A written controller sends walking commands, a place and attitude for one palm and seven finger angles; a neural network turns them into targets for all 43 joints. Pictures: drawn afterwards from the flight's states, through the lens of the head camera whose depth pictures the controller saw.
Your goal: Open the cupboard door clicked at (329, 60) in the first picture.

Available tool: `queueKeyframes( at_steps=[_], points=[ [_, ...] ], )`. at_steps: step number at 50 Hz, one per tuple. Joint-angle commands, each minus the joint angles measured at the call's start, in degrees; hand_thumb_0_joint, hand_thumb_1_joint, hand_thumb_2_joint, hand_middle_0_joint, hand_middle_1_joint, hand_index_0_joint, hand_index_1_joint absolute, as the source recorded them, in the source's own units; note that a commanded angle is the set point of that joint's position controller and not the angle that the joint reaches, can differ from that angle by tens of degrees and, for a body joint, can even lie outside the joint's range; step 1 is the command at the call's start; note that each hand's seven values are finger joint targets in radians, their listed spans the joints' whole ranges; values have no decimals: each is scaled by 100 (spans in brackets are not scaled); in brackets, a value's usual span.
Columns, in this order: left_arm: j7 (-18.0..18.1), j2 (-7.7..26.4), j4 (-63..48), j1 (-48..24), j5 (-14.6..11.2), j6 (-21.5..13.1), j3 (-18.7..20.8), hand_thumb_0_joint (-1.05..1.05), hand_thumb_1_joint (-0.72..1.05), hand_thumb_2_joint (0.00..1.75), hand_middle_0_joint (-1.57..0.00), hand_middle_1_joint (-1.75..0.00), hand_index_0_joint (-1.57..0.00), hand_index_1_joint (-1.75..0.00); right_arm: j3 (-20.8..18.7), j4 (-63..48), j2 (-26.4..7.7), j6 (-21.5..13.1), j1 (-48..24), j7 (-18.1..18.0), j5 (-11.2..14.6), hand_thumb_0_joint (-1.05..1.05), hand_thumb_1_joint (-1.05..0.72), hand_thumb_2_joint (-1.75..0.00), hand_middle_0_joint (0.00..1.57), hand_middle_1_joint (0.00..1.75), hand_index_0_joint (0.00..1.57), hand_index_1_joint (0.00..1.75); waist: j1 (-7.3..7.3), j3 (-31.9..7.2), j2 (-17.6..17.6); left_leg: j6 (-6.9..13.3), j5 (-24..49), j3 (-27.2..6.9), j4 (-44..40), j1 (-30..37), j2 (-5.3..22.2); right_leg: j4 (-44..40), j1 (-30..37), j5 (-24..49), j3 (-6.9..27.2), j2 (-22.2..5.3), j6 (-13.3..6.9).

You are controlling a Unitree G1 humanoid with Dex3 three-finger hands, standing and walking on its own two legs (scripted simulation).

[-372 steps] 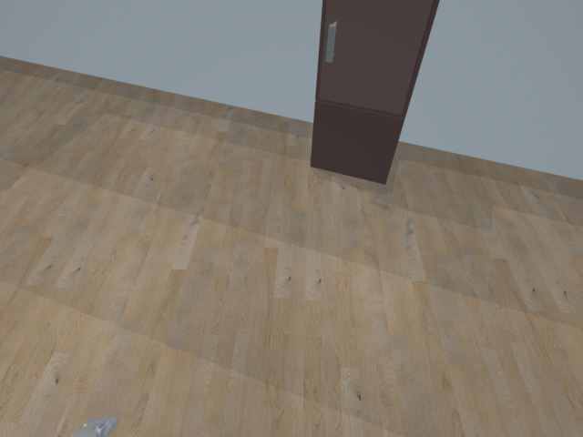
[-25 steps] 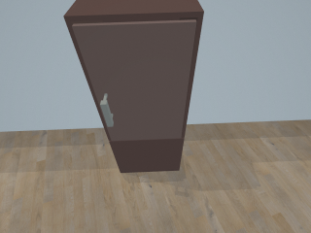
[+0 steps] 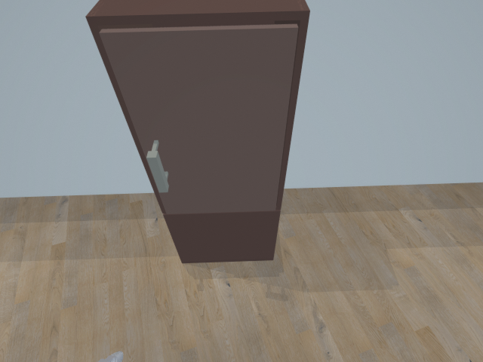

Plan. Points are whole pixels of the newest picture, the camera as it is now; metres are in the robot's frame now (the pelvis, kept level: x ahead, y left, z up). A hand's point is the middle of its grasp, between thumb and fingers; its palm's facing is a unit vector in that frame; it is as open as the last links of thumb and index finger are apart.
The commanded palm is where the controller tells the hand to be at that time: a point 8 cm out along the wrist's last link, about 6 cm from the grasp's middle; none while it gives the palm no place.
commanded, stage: raise the hand with hooked fingers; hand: left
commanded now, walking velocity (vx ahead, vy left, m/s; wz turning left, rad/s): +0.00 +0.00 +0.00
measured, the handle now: (159, 166) +0.58 +0.26 -0.08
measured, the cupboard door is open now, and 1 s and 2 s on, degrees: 0 0 0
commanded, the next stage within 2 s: move the hooked fingers beside the handle in 2.00 s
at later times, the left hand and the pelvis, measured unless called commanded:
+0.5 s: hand (115, 358) +0.14 +0.22 -0.07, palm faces +0.17 -0.98 -0.07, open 9.7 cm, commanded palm +0.13 +0.27 -0.07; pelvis -0.05 +0.00 -0.12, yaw +3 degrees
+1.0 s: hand (104, 333) +0.18 +0.26 -0.09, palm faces +0.05 -1.00 -0.06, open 12.6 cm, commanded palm +0.15 +0.32 -0.07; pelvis -0.06 +0.03 -0.12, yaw +3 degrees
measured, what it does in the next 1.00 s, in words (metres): lowers itself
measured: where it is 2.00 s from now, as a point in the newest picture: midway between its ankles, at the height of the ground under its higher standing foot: outside the picture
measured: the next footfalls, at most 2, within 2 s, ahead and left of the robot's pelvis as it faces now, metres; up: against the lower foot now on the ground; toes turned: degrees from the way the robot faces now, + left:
none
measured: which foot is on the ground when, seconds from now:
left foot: down 0.00-1.00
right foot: down 0.00-1.00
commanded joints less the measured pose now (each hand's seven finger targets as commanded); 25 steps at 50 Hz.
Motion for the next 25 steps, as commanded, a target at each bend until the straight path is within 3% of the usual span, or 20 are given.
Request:
queueKeyframes(
  at_steps=[1,2,3,4,5,7,8,9,11,13,15,17,18,19,20,23,25],
  points=[
    [40,447,-2956,-1271,-340,-943,340,0,76,84,-21,-39,-21,-39,-400,-1516,-1076,-1017,-891,-117,92,0,-90,-90,20,30,20,30,-397,-282,-357,280,1027,-248,15,-770,-216,-220,-637,420,-160,139,-43],
    [-103,291,-2561,-1056,-273,-1280,324,0,74,83,-21,-40,-21,-40,-431,-1668,-1069,-1083,-871,-101,4,0,-90,-90,20,30,20,30,-404,2,-828,304,735,-254,273,-1192,-286,-86,-1124,20,-228,183,-11],
    [-303,302,-1874,-661,-293,-1544,585,0,71,82,-21,-42,-21,-42,-475,-1840,-1061,-1119,-889,-41,-41,0,-90,-90,20,30,20,30,-258,145,-1189,283,492,-281,576,-1686,-369,97,-1464,-363,-206,164,-21],
    [-586,-29,-1479,-121,-382,-1917,539,0,69,81,-22,-43,-22,-43,-494,-2028,-979,-1162,-919,46,-72,0,-90,-90,20,30,20,30,-78,-6,-1748,243,312,-265,883,-2105,-388,408,-1722,-701,-199,164,-17],
    [-878,-142,-1322,455,-498,-2350,604,0,67,80,-22,-45,-22,-45,-562,-2227,-959,-1218,-1014,136,-113,0,-90,-90,20,30,20,30,150,-229,-1945,208,243,-244,1209,-2516,-401,751,-1814,-724,-122,163,-34],
    [-1527,-16,-1441,888,-766,-3226,913,0,62,78,-22,-48,-22,-48,-651,-2541,-956,-1248,-1147,325,-151,0,-90,-90,20,30,20,30,404,-854,-1730,126,335,-155,1785,-3122,-486,1431,-1687,-162,28,149,-95],
    [-1928,245,-1252,1041,-898,-3567,1271,0,60,77,-22,-50,-22,-50,-709,-2666,-988,-1209,-1125,434,-121,0,-90,-90,20,30,20,30,544,-1090,-1230,64,521,-141,2084,-3302,-528,1810,-1558,319,161,102,-183],
    [-2326,312,-1398,771,-995,-3933,1293,0,57,76,-22,-51,-22,-51,-701,-2818,-1024,-1200,-1247,492,-124,0,-90,-90,20,30,20,30,474,-1361,-960,50,590,-119,2416,-3545,-547,2152,-1667,748,221,60,-193],
    [-2568,563,-1504,750,-1013,-3919,1553,0,53,74,-23,-54,-23,-54,-738,-3176,-1033,-1076,-1371,502,-94,0,-90,-90,20,30,20,30,538,-1803,-533,112,510,57,2763,-3913,-621,2403,-1740,824,413,18,-190],
    [-2595,796,-2400,97,-1071,-3640,1559,0,48,72,-23,-57,-23,-57,-738,-3558,-1059,-954,-1451,463,-83,0,-90,-90,20,30,20,30,482,-2064,-210,181,371,60,2958,-4011,-648,2471,-1922,431,550,37,-189],
    [-2459,825,-3239,-449,-1084,-3522,1482,0,43,70,-23,-60,-23,-60,-698,-3747,-1030,-920,-1379,415,-90,0,-90,-90,20,30,20,30,310,-2323,212,239,331,-20,3110,-3945,-533,2633,-2240,216,510,93,-174],
    [-2224,973,-4309,-1082,-1048,-3709,1536,0,39,68,-24,-63,-24,-63,-666,-3650,-994,-889,-1143,347,-136,0,-90,-90,20,30,20,30,92,-2603,648,277,514,-159,3321,-3663,-405,2911,-2620,377,361,181,-182],
    [-2143,1031,-4938,-1550,-1056,-3830,1428,0,36,67,-24,-64,-24,-64,-625,-3602,-1034,-869,-1041,315,-197,0,-90,-90,20,30,20,30,-116,-2646,496,306,575,-280,3492,-3649,-342,3089,-2894,406,288,253,-181],
    [-2090,966,-5099,-1484,-983,-3888,1364,0,34,66,-24,-66,-24,-66,-626,-3536,-1037,-843,-986,281,-228,0,-90,-90,20,30,20,30,-143,-2809,466,325,608,-320,3573,-3608,-299,3116,-3000,359,274,256,-194],
    [-2104,715,-5071,-1409,-962,-3926,1082,0,32,65,-24,-68,-24,-68,-589,-3462,-1021,-860,-966,251,-217,0,-90,-90,20,30,20,30,-268,-2691,399,343,584,-367,3651,-3640,-268,3139,-3217,289,225,281,-194],
    [-2373,722,-4771,-1616,-972,-3746,810,0,25,62,-25,-72,-25,-72,-469,-3303,-1151,-883,-941,178,-213,0,-90,-90,20,30,20,30,-494,-2339,418,332,211,-507,3841,-4016,-222,3219,-3672,-217,106,359,-217],
    [-2586,803,-4286,-1360,-982,-3314,879,0,20,60,-25,-75,-25,-75,-461,-3302,-1195,-863,-991,129,-119,0,-90,-90,20,30,20,30,-443,-2349,149,309,-259,-565,3736,-4253,-234,3098,-3705,-712,69,345,-160]
  ],
)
